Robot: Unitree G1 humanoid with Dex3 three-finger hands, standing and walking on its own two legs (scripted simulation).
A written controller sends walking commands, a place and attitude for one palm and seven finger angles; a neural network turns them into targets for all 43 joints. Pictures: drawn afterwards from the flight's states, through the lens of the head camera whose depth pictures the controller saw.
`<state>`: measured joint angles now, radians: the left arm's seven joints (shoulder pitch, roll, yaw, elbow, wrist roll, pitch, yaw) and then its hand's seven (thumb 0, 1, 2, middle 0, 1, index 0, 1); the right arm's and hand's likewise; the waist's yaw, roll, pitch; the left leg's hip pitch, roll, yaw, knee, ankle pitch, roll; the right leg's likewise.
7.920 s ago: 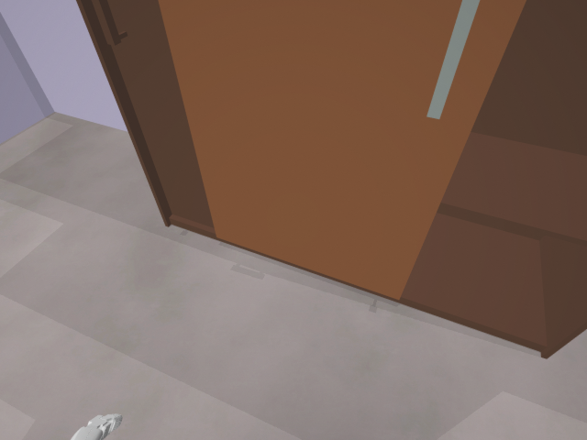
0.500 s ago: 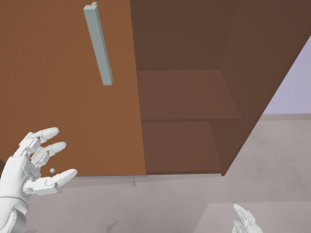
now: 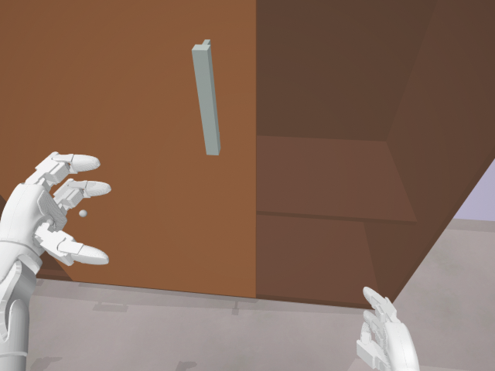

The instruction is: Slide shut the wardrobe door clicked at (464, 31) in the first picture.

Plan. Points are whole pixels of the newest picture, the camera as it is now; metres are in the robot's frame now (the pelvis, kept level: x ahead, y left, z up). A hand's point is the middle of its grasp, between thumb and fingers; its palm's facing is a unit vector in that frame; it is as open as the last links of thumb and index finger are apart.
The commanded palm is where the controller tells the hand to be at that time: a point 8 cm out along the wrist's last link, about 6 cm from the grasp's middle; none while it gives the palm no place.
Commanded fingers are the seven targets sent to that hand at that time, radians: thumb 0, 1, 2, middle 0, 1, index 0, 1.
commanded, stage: raise the hand with hooked fingers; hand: left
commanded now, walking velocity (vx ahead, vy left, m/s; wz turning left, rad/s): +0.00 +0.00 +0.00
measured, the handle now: (210, 100) +0.56 +0.15 +0.19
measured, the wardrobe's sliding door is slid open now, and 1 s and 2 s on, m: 0.51 0.51 0.51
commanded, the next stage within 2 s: move the hooked fingers beside the handle in 0.74 s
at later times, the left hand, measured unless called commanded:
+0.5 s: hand (102, 184) +0.29 +0.24 +0.20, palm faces +0.05 -0.99 -0.09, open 14.0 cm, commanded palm +0.25 +0.30 +0.22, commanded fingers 0.00 -0.50 0.30 -0.30 -1.20 -0.30 -1.20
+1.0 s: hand (89, 173) +0.29 +0.26 +0.22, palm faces +0.12 -0.99 -0.07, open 14.0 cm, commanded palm +0.27 +0.29 +0.22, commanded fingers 0.00 -0.50 0.30 -0.30 -1.20 -0.30 -1.20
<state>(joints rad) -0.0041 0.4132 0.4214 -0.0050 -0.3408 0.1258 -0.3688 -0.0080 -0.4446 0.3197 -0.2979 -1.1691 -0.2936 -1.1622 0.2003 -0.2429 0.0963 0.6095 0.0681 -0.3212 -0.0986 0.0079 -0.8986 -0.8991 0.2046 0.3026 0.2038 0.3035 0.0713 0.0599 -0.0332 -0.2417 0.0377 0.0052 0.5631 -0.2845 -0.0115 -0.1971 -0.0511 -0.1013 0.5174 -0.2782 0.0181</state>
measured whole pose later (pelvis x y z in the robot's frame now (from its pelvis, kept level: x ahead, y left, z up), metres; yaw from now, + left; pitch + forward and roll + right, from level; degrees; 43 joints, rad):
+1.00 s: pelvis +0.01 -0.02 +0.00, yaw +0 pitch -3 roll +0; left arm -0.20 0.45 0.48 0.11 -0.32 0.21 -0.39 -0.01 -0.50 0.30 -0.30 -1.21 -0.30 -1.20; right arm 0.21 -0.27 0.08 0.64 0.09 -0.27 -0.11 0.01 -0.90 -0.90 0.20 0.30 0.20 0.30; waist 0.06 0.07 -0.03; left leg -0.18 0.05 0.00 0.49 -0.25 -0.03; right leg -0.15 -0.03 -0.10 0.47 -0.27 0.00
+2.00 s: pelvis +0.00 -0.01 +0.01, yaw -2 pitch +2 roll +0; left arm -0.71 0.52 0.39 0.77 -0.18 0.05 -0.32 -0.01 -0.50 0.30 -0.30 -1.20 -0.30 -1.20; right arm 0.32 -0.30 0.04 0.69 0.07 -0.20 -0.10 0.01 -0.90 -0.90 0.20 0.30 0.20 0.30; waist -0.04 0.05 -0.02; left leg -0.28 0.06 0.03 0.48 -0.24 -0.02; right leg -0.26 -0.03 -0.07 0.46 -0.24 0.00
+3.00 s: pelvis +0.02 +0.00 +0.00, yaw -3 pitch +6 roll -1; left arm -0.86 0.50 0.38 0.92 -0.14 -0.03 -0.26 -0.01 -0.50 0.30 -0.30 -1.20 -0.29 -1.20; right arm 0.36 -0.28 0.03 0.70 0.05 -0.11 -0.07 0.00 -0.90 -0.90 0.20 0.30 0.20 0.30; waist -0.07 0.04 -0.05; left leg -0.34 0.05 0.04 0.52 -0.28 -0.01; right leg -0.31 -0.03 -0.06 0.47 -0.25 0.02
